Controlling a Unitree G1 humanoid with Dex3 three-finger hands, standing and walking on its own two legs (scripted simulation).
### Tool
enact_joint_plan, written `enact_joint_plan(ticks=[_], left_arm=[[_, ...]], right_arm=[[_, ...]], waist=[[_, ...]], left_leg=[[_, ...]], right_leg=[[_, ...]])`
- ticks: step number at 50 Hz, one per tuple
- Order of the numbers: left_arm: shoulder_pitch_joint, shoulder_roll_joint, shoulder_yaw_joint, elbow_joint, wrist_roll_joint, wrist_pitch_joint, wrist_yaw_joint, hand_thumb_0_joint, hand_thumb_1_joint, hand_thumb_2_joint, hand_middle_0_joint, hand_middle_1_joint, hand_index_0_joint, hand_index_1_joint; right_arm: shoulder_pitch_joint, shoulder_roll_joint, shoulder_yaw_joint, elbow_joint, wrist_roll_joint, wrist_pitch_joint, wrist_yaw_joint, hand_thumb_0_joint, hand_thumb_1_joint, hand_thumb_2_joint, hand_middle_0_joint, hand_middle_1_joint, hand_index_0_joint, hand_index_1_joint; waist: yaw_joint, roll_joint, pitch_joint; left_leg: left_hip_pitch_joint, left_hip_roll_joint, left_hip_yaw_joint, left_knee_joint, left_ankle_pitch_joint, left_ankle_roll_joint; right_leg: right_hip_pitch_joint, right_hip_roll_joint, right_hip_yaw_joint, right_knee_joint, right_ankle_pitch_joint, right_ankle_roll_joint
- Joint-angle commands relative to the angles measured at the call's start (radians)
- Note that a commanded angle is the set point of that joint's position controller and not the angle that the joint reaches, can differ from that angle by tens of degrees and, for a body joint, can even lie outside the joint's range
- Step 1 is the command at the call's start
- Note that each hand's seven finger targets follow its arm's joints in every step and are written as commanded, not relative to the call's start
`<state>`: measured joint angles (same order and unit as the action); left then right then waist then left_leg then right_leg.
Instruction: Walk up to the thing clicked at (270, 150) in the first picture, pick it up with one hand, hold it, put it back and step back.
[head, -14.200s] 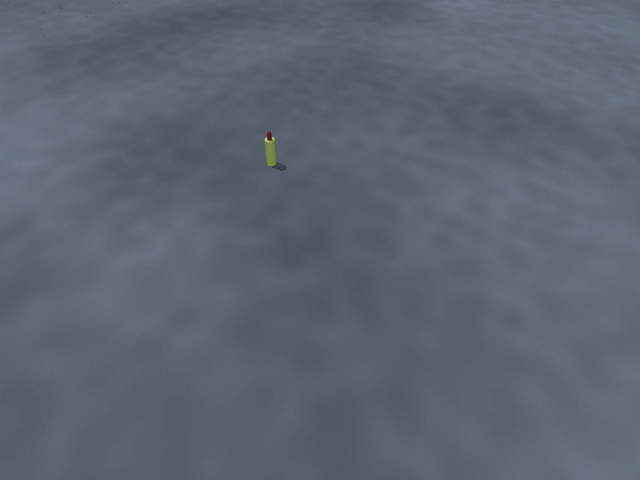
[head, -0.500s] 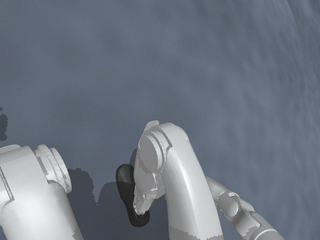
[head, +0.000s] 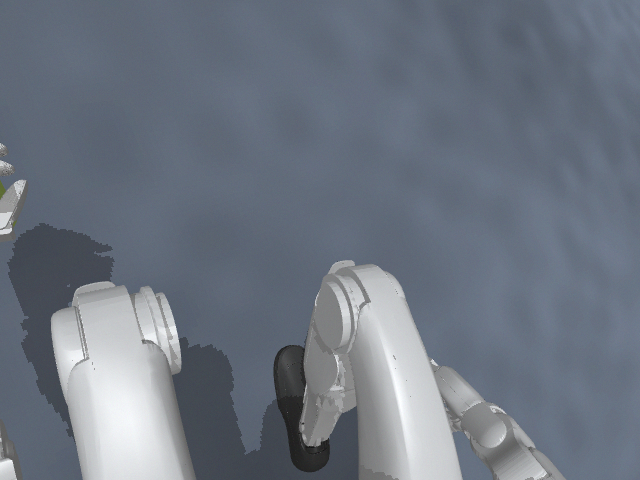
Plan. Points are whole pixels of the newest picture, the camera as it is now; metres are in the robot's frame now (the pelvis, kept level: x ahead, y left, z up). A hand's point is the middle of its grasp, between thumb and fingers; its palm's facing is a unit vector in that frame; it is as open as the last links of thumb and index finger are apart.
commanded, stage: settle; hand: left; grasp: from the side
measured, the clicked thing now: out of the picture +0.42 +0.32 -0.13
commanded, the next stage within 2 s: lift in 1.28 s
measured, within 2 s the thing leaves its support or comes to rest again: neither
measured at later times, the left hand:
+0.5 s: hand out of the picture +0.41 +0.30 -0.03, palm faces +0.28 -0.96 -0.07, open 6.8 cm
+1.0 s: hand out of the picture +0.41 +0.30 +0.02, palm faces +0.29 -0.96 -0.06, open 6.8 cm
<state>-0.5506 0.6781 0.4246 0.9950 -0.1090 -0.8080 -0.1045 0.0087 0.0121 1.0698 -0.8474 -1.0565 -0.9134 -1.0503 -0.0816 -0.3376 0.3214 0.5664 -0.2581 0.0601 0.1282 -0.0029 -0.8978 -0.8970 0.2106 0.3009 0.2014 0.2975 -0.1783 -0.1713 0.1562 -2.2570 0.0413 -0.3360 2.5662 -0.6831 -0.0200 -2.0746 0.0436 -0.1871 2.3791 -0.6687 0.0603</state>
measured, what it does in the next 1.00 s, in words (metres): rises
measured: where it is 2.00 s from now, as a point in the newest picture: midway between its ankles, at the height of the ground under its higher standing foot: (226, 454)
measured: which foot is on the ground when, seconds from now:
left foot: down 0.00-1.00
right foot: down 0.00-1.00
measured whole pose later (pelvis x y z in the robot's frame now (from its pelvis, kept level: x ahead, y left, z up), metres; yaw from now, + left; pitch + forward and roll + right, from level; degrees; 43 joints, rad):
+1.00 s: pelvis +0.02 -0.02 +0.06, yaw +8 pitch +31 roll -6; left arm -0.56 0.44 0.44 0.81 -0.13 -0.54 -0.23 0.01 0.00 1.08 -0.88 -1.02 -0.94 -1.02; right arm 0.07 -0.29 0.04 0.67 -0.08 0.03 0.05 0.00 -0.89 -0.89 0.21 0.30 0.20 0.30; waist -0.11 -0.01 -0.09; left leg -2.20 0.06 -0.15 2.31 -0.67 -0.03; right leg -2.10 -0.01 -0.06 2.26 -0.71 0.02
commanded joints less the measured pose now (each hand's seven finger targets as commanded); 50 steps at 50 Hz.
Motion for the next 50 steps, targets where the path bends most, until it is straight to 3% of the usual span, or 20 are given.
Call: enact_joint_plan(ticks=[1, 5, 6, 10, 11, 13, 14, 15, 18, 19, 20, 21, 27, 28, 31, 36, 38, 40, 47, 50], left_arm=[[-0.288, 0.109, -0.021, -0.284, -0.035, -0.041, -0.030, 0.000, 0.524, 1.284, -1.330, -1.394, -1.326, -1.406], [-0.333, 0.089, -0.025, -0.349, -0.033, -0.001, -0.030, 0.000, 0.514, 1.267, -1.296, -1.364, -1.291, -1.375], [-0.349, 0.114, -0.001, -0.366, -0.036, 0.004, -0.027, 0.000, 0.503, 1.252, -1.279, -1.350, -1.276, -1.361], [-0.293, 0.101, 0.010, -0.391, -0.047, 0.037, -0.045, 0.000, 0.515, 1.251, -1.284, -1.348, -1.279, -1.360], [-0.336, 0.076, -0.006, -0.447, -0.055, 0.038, -0.051, 0.000, 0.514, 1.253, -1.278, -1.346, -1.274, -1.358], [-0.307, 0.097, 0.018, -0.468, -0.064, 0.058, -0.066, 0.000, 0.516, 1.236, -1.281, -1.337, -1.274, -1.349], [-0.319, 0.073, 0.002, -0.465, -0.066, 0.069, -0.072, 0.000, 0.497, 1.239, -1.276, -1.340, -1.270, -1.352], [-0.272, 0.079, 0.030, -0.436, -0.069, 0.079, -0.074, 0.000, 0.490, 1.235, -1.268, -1.334, -1.261, -1.347], [-0.334, 0.067, 0.020, -0.512, -0.077, 0.089, -0.082, 0.000, 0.437, 1.227, -1.253, -1.330, -1.248, -1.343], [-0.333, 0.076, 0.037, -0.523, -0.075, 0.096, -0.082, 0.000, 0.439, 1.228, -1.259, -1.336, -1.253, -1.348], [-0.291, 0.086, 0.051, -0.474, -0.071, 0.108, -0.085, 0.000, 0.413, 1.221, -1.259, -1.328, -1.252, -1.342], [-0.310, 0.069, 0.036, -0.487, -0.070, 0.110, -0.092, 0.000, 0.403, 1.226, -1.255, -1.330, -1.250, -1.343], [-0.311, 0.056, 0.060, -0.455, -0.078, 0.132, -0.121, 0.000, 0.384, 1.250, -1.276, -1.351, -1.268, -1.367], [-0.274, 0.067, 0.085, -0.421, -0.074, 0.138, -0.120, 0.000, 0.372, 1.253, -1.289, -1.359, -1.281, -1.377], [-0.350, 0.046, 0.063, -0.480, -0.077, 0.136, -0.132, 0.000, 0.376, 1.261, -1.286, -1.361, -1.278, -1.378], [-0.311, 0.048, 0.092, -0.436, -0.074, 0.149, -0.139, 0.000, 0.382, 1.255, -1.294, -1.353, -1.284, -1.370], [-0.359, 0.048, 0.087, -0.494, -0.076, 0.146, -0.136, 0.000, 0.410, 1.265, -1.307, -1.361, -1.298, -1.378], [-0.321, 0.044, 0.093, -0.468, -0.064, 0.158, -0.128, 0.000, 0.421, 1.276, -1.315, -1.371, -1.304, -1.389], [-0.346, 0.011, 0.060, -0.447, -0.051, 0.161, -0.126, 0.000, 0.415, 1.306, -1.332, -1.391, -1.320, -1.412], [-0.372, 0.029, 0.074, -0.451, -0.058, 0.157, -0.125, 0.000, 0.392, 1.292, -1.319, -1.377, -1.308, -1.397]], right_arm=[[0.098, -0.296, -0.162, -0.021, 0.041, 0.003, -0.017, 0.000, -0.883, -0.895, 0.200, 0.300, 0.199, 0.300], [0.126, -0.272, -0.199, -0.014, 0.072, 0.004, -0.021, 0.000, -0.877, -0.894, 0.200, 0.300, 0.200, 0.300], [0.134, -0.268, -0.204, -0.010, 0.078, 0.003, -0.023, 0.000, -0.876, -0.893, 0.200, 0.300, 0.200, 0.300], [0.152, -0.245, -0.235, -0.005, 0.106, 0.006, -0.033, 0.000, -0.873, -0.892, 0.200, 0.300, 0.200, 0.300], [0.174, -0.245, -0.248, 0.002, 0.108, 0.007, -0.034, 0.000, -0.873, -0.893, 0.200, 0.300, 0.200, 0.300], [0.176, -0.233, -0.261, 0.007, 0.126, 0.004, -0.042, 0.000, -0.877, -0.893, 0.200, 0.300, 0.200, 0.300], [0.195, -0.229, -0.267, 0.018, 0.129, 0.003, -0.045, 0.000, -0.878, -0.894, 0.200, 0.300, 0.200, 0.300], [0.205, -0.218, -0.263, 0.026, 0.134, 0.006, -0.047, 0.000, -0.878, -0.894, 0.200, 0.300, 0.200, 0.300], [0.217, -0.212, -0.287, 0.033, 0.145, 0.001, -0.056, 0.000, -0.879, -0.895, 0.200, 0.300, 0.200, 0.300], [0.232, -0.203, -0.288, 0.033, 0.144, -0.001, -0.057, 0.000, -0.877, -0.894, 0.200, 0.300, 0.200, 0.300], [0.236, -0.203, -0.292, 0.041, 0.149, 0.000, -0.060, 0.000, -0.879, -0.895, 0.200, 0.300, 0.200, 0.300], [0.236, -0.201, -0.295, 0.042, 0.152, 0.000, -0.061, 0.000, -0.877, -0.894, 0.200, 0.300, 0.200, 0.300], [0.247, -0.186, -0.311, 0.040, 0.164, -0.011, -0.068, 0.000, -0.882, -0.896, 0.200, 0.300, 0.200, 0.300], [0.252, -0.184, -0.317, 0.040, 0.165, -0.012, -0.069, 0.000, -0.885, -0.896, 0.200, 0.300, 0.200, 0.300], [0.248, -0.175, -0.324, 0.032, 0.167, -0.019, -0.074, 0.000, -0.883, -0.896, 0.200, 0.300, 0.200, 0.300], [0.260, -0.175, -0.336, 0.039, 0.175, -0.028, -0.079, 0.000, -0.886, -0.896, 0.200, 0.300, 0.200, 0.300], [0.267, -0.171, -0.339, 0.038, 0.175, -0.030, -0.082, 0.000, -0.884, -0.896, 0.200, 0.300, 0.200, 0.300], [0.271, -0.163, -0.343, 0.043, 0.174, -0.031, -0.083, 0.000, -0.887, -0.897, 0.200, 0.300, 0.200, 0.300], [0.267, -0.156, -0.352, 0.048, 0.179, -0.041, -0.088, 0.000, -0.888, -0.898, 0.200, 0.300, 0.199, 0.300], [0.281, -0.154, -0.351, 0.051, 0.180, -0.047, -0.088, 0.000, -0.891, -0.898, 0.200, 0.300, 0.199, 0.300]], waist=[[-0.044, 0.538, -0.678], [-0.022, 0.502, -0.697], [-0.016, 0.509, -0.709], [0.013, 0.475, -0.752], [0.009, 0.491, -0.792], [0.038, 0.505, -0.825], [0.020, 0.503, -0.837], [0.032, 0.480, -0.837], [0.038, 0.487, -0.871], [0.040, 0.469, -0.907], [0.046, 0.443, -0.888], [0.038, 0.453, -0.885], [0.054, 0.393, -0.908], [0.066, 0.372, -0.906], [0.067, 0.377, -0.929], [0.071, 0.358, -0.915], [0.076, 0.383, -0.958], [0.088, 0.385, -0.963], [0.068, 0.393, -0.911], [0.070, 0.369, -0.954]], left_leg=[[0.483, 0.025, 0.138, -0.349, 0.088, 0.003], [0.452, 0.016, 0.155, -0.367, 0.038, 0.014], [0.449, 0.013, 0.159, -0.376, 0.027, 0.016], [0.448, 0.005, 0.186, -0.400, 0.005, 0.024], [0.475, 0.003, 0.190, -0.402, 0.039, 0.021], [0.508, 0.003, 0.201, -0.412, 0.063, 0.020], [0.506, 0.003, 0.204, -0.410, 0.084, 0.020], [0.506, 0.002, 0.207, -0.410, 0.097, 0.021], [0.518, 0.000, 0.221, -0.419, 0.120, 0.024], [0.525, 0.000, 0.227, -0.410, 0.155, 0.026], [0.516, 0.001, 0.229, -0.411, 0.149, 0.030], [0.517, 0.000, 0.230, -0.417, 0.166, 0.028], [0.484, -0.004, 0.254, -0.429, 0.154, 0.037], [0.481, -0.004, 0.257, -0.432, 0.145, 0.039], [0.488, -0.004, 0.268, -0.439, 0.139, 0.041], [0.502, -0.003, 0.265, -0.468, 0.133, 0.042], [0.540, -0.004, 0.268, -0.473, 0.159, 0.038], [0.551, -0.003, 0.275, -0.477, 0.187, 0.037], [0.568, -0.006, 0.272, -0.523, 0.121, 0.035], [0.567, -0.009, 0.281, -0.517, 0.131, 0.040]], right_leg=[[0.189, 0.039, -0.070, -0.176, 0.189, -0.092], [0.159, 0.031, -0.051, -0.192, 0.142, -0.097], [0.164, 0.029, -0.046, -0.197, 0.129, -0.096], [0.169, 0.023, -0.022, -0.226, 0.093, -0.098], [0.186, 0.021, -0.017, -0.223, 0.127, -0.098], [0.167, 0.018, -0.002, -0.226, 0.136, -0.103], [0.183, 0.017, 0.002, -0.227, 0.155, -0.102], [0.190, 0.015, 0.009, -0.233, 0.163, -0.100], [0.205, 0.009, 0.024, -0.246, 0.177, -0.101], [0.243, 0.009, 0.028, -0.252, 0.207, -0.097], [0.230, 0.007, 0.033, -0.258, 0.196, -0.096], [0.230, 0.004, 0.032, -0.253, 0.207, -0.097], [0.286, -0.002, 0.050, -0.290, 0.192, -0.090], [0.286, -0.001, 0.053, -0.299, 0.178, -0.090], [0.300, -0.001, 0.062, -0.318, 0.173, -0.090], [0.290, -0.003, 0.059, -0.328, 0.157, -0.091], [0.295, -0.006, 0.065, -0.327, 0.182, -0.095], [0.310, -0.008, 0.073, -0.333, 0.203, -0.093], [0.260, -0.013, 0.071, -0.356, 0.136, -0.099], [0.307, -0.015, 0.081, -0.373, 0.150, -0.094]])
